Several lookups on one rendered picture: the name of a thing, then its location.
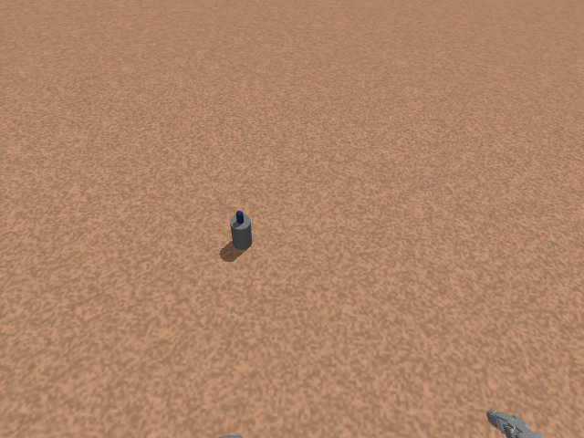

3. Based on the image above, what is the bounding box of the right robot hand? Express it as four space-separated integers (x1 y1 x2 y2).
486 411 544 438

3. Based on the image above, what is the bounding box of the bottle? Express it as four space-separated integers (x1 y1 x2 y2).
230 211 252 250

